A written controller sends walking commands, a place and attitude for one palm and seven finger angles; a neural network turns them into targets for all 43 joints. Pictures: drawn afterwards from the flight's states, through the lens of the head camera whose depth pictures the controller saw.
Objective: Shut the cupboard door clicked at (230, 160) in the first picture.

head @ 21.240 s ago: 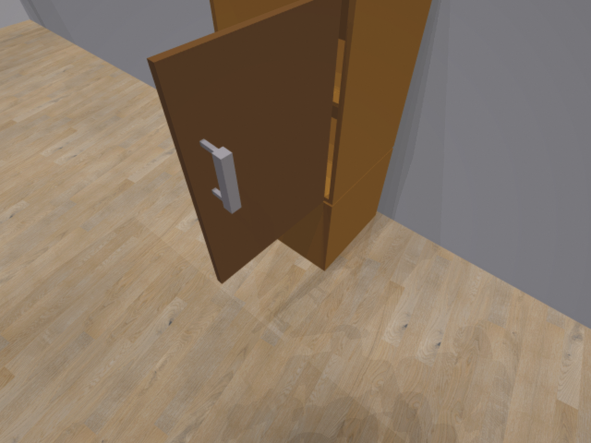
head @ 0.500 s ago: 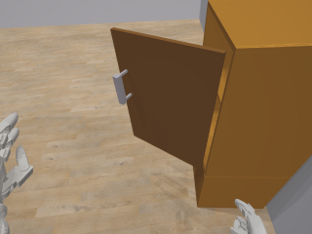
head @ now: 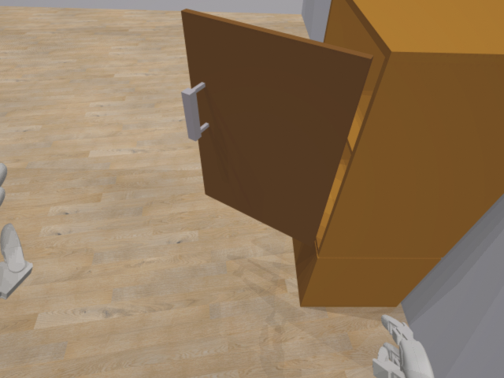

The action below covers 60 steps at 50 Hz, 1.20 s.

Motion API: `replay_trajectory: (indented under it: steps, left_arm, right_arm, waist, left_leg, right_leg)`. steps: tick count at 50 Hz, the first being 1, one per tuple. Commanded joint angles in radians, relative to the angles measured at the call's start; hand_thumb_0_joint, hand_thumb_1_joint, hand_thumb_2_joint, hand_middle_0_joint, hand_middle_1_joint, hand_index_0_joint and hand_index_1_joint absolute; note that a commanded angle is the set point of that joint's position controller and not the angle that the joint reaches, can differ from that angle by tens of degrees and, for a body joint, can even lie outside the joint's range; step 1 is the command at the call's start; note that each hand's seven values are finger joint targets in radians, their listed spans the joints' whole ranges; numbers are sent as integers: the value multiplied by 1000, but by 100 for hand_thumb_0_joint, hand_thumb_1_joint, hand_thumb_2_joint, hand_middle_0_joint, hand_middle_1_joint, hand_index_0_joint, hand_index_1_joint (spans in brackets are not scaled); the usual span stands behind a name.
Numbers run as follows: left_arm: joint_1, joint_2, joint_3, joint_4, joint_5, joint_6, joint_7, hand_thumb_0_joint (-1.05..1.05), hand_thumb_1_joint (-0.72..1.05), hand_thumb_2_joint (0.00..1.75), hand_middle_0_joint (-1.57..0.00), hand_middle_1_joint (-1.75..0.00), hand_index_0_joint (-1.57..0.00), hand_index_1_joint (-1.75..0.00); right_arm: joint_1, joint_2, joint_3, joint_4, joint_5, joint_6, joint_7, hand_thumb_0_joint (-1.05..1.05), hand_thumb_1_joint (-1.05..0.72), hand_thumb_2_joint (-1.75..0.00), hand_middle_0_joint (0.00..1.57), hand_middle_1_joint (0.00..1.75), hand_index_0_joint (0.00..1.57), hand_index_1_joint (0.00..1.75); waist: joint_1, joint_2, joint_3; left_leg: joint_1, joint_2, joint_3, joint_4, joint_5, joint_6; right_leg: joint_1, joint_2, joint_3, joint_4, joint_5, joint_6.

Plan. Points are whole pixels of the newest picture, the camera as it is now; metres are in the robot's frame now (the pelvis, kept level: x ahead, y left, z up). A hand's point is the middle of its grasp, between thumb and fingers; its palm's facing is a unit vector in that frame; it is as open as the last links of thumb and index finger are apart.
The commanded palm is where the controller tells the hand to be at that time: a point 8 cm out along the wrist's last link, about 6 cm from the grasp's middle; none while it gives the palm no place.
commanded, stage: step back with the hand held close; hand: left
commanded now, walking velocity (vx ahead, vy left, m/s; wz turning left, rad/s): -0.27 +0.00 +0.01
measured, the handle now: (197, 111) +0.72 +0.18 +0.04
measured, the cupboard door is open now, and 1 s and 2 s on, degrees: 59 59 59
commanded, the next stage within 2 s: stop stepping back and stand still in 1.02 s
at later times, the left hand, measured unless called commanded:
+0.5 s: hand out of the picture +0.15 +0.27 +0.17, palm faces +0.45 -0.75 -0.48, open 7.4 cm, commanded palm +0.08 +0.30 +0.19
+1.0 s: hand out of the picture +0.07 +0.30 +0.18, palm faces +0.48 -0.77 -0.43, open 7.4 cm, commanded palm +0.00 +0.32 +0.19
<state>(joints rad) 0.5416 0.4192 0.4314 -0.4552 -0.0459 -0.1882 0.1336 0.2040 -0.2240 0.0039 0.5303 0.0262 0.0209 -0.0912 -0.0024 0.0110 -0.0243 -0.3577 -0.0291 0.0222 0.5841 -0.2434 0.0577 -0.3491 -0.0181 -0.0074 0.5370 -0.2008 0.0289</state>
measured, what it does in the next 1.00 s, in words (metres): walks backwards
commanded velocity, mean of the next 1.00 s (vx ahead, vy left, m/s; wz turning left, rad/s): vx -0.38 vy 0.00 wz -0.03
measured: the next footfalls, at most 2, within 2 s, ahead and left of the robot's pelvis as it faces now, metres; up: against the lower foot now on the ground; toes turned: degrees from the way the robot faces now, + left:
right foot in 1.22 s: -0.25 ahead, -0.13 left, +0.00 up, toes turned -1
left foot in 1.72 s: -0.15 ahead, +0.18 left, +0.00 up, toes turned +0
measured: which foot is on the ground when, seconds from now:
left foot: down 0.00-1.00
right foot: down 0.00-0.92, up 0.94-1.00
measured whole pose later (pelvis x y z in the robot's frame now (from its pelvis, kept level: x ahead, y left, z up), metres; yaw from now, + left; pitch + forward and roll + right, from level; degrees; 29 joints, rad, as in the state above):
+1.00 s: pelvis -0.12 +0.02 +0.00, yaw +3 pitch +2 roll -6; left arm 0.50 0.45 0.47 -0.47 -0.04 -0.28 0.14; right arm 0.21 -0.20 -0.02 0.62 0.00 -0.06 -0.09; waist -0.03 0.03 -0.04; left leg -0.48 0.02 -0.04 0.53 -0.09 0.07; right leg -0.35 0.11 0.05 0.74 -0.35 0.02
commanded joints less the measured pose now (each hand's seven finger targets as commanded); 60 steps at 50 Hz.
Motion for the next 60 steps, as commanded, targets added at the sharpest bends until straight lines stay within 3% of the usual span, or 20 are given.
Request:
replay_trajectory:
  steps: [1, 8, 12, 15, 18, 21, 23, 26, 31, 33, 37, 40, 42, 44, 46, 47, 50, 54, 57, 60]
  left_arm:
    - [-80, 167, 126, -208, 16, -79, 28, 0, 90, 90, -20, -30, -20, -30]
    - [-116, 191, 147, -238, 31, -102, 38, 0, 90, 90, -20, -30, -20, -30]
    - [-105, 179, 129, -215, 21, -113, 48, 0, 90, 90, -20, -30, -20, -30]
    - [-82, 185, 126, -220, 13, -122, 56, 0, 90, 90, -20, -30, -20, -30]
    - [-47, 209, 156, -239, 13, -135, 64, 0, 90, 90, -20, -30, -20, -30]
    - [-32, 196, 182, -258, 28, -149, 59, 0, 90, 90, -20, -30, -20, -30]
    - [-15, 215, 202, -245, 32, -150, 45, 0, 90, 90, -20, -30, -20, -30]
    - [-14, 171, 167, -230, 24, -158, 24, 0, 90, 90, -20, -30, -20, -30]
    - [-58, 187, 128, -278, -7, -170, 25, 0, 90, 90, -20, -30, -20, -30]
    - [-25, 228, 153, -283, -10, -160, 29, 0, 90, 90, -20, -30, -20, -30]
    - [-26, 241, 154, -260, -12, -151, 35, 0, 90, 90, -20, -30, -20, -30]
    - [-33, 232, 143, -213, -2, -129, 50, 0, 90, 90, -20, -30, -20, -30]
    - [-61, 228, 133, -193, 0, -128, 51, 0, 90, 90, -20, -30, -20, -30]
    - [-90, 226, 132, -220, 2, -143, 44, 0, 90, 90, -20, -30, -20, -30]
    - [-68, 207, 157, -206, 7, -163, 25, 0, 90, 90, -20, -30, -20, -30]
    - [-64, 199, 162, -210, 10, -155, 17, 0, 90, 90, -20, -30, -20, -30]
    - [-54, 174, 117, -293, 3, -144, 10, 0, 90, 90, -20, -30, -20, -30]
    - [-27, 150, 64, -331, -35, -121, 21, 0, 90, 90, -20, -30, -20, -30]
    - [-76, 203, 93, -325, -31, -130, 18, 0, 90, 90, -20, -30, -20, -30]
    - [-101, 251, 144, -302, -32, -114, 30, 0, 90, 90, -20, -30, -20, -30]
  right_arm:
    - [-85, -151, -61, -142, -11, -75, -15, 0, -90, -90, 20, 30, 20, 30]
    - [-63, -154, -63, -119, -23, -113, -11, 0, -90, -90, 20, 30, 20, 30]
    - [-55, -133, -59, -102, -27, -118, 0, 0, -90, -90, 20, 30, 20, 30]
    - [-56, -122, -57, -87, -26, -113, 9, 0, -90, -90, 20, 30, 20, 30]
    - [-63, -136, -61, -89, -23, -116, 5, 0, -90, -90, 20, 30, 20, 30]
    - [-77, -155, -67, -101, -21, -135, -7, 0, -90, -90, 20, 30, 20, 30]
    - [-83, -155, -77, -99, -25, -149, -8, 0, -90, -90, 20, 30, 20, 30]
    - [-79, -145, -72, -79, -35, -161, -4, 0, -90, -90, 20, 30, 20, 30]
    - [-78, -116, -68, -35, -30, -172, -2, 0, -90, -90, 20, 30, 20, 30]
    - [-80, -108, -72, -37, -27, -160, -1, 0, -90, -90, 20, 30, 20, 30]
    - [-99, -95, -65, -62, -23, -127, 2, 0, -90, -90, 20, 30, 20, 30]
    - [-94, -80, -60, -48, -32, -97, 4, 0, -90, -90, 20, 30, 20, 30]
    - [-94, -88, -55, -54, -30, -89, 0, 0, -90, -90, 20, 30, 20, 30]
    - [-101, -122, -57, -68, -26, -103, -15, 0, -90, -90, 20, 30, 20, 30]
    - [-108, -155, -75, -81, -21, -133, -17, 0, -90, -90, 20, 30, 20, 30]
    - [-102, -151, -77, -77, -36, -142, -18, 0, -90, -90, 20, 30, 20, 30]
    - [-111, -126, -78, -64, -40, -167, 7, 0, -90, -90, 20, 30, 20, 30]
    - [-80, -94, -58, -11, -45, -185, 24, 0, -90, -90, 20, 30, 20, 30]
    - [-44, -103, -52, 19, -61, -173, 16, 0, -90, -90, 20, 30, 20, 30]
    - [-65, -99, -42, -3, -55, -173, 10, 0, -90, -90, 20, 30, 20, 30]
  waist:
    - [0, 108, -52]
    - [-2, 62, -41]
    - [-8, -22, -14]
    - [-13, -52, -45]
    - [-17, 30, -70]
    - [-4, 210, -100]
    - [2, 199, -120]
    - [-1, 156, -48]
    - [-8, 86, -249]
    - [-9, 29, -288]
    - [-24, -55, -114]
    - [-30, -120, -54]
    - [-34, -86, -1]
    - [-27, 89, 14]
    - [-11, 306, -87]
    - [-6, 305, -93]
    - [11, 188, -154]
    - [0, 226, -212]
    - [-7, 193, -214]
    - [-9, 129, -211]
  left_leg:
    - [-412, 169, -186, -291, -394, 57]
    - [-395, 135, -170, -204, -424, 44]
    - [-283, 81, -125, -61, -335, 7]
    - [-175, 67, -112, -31, -238, -13]
    - [-200, 109, -157, -146, -287, 9]
    - [-495, 257, -308, -385, -475, 76]
    - [-489, 293, -332, -381, -454, 89]
    - [-459, 261, -288, -319, -371, 80]
    - [-4, 157, -114, -117, 213, -10]
    - [66, 134, -84, -81, 197, -24]
    - [30, 51, -46, 60, -133, -61]
    - [74, 33, -62, 190, -65, -75]
    - [62, 56, -91, 51, -62, -60]
    - [-33, 141, -192, -229, -16, -25]
    - [-373, 337, -407, -537, -563, 61]
    - [-415, 375, -450, -554, -579, 82]
    - [-170, 321, -330, -455, -333, 66]
    - [130, 272, -217, -438, -134, -29]
    - [230, 239, -144, -346, 69, -87]
    - [283, 136, -18, -181, 38, -108]
  right_leg:
    - [359, 3, 66, 94, 50, -17]
    - [269, -23, 127, 39, -67, -37]
    - [79, -108, 227, -121, -225, -83]
    - [2, -142, 213, -169, -227, -100]
    - [54, -71, 126, -100, -199, -63]
    - [366, 71, 29, 224, -7, -8]
    - [393, 99, 40, 262, 19, -3]
    - [339, 96, 62, 179, 27, -14]
    - [150, -4, 150, 22, 319, -29]
    - [111, -26, 164, -22, 304, -25]
    - [-126, -137, 285, -235, -137, -99]
    - [-254, -219, 294, -287, -119, -158]
    - [-258, -150, 211, -249, -146, -114]
    - [-108, 23, 84, -110, -92, -42]
    - [313, 154, 26, 250, -135, -6]
    - [331, 147, 45, 347, -142, -8]
    - [182, 134, 33, 342, -259, -20]
    - [99, 103, -21, -5, -329, -42]
    - [120, 62, 16, -242, -168, -68]
    - [20, -34, 49, -284, -155, -108]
